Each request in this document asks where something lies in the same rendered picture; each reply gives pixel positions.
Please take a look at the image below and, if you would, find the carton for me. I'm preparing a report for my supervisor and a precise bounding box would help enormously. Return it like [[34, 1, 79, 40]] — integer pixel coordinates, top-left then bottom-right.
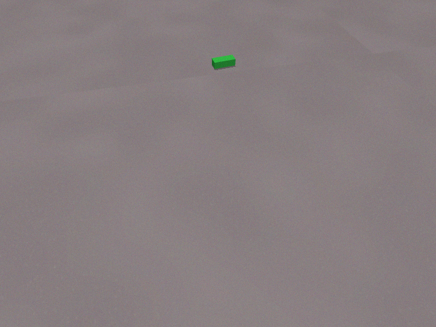
[[212, 54, 236, 69]]

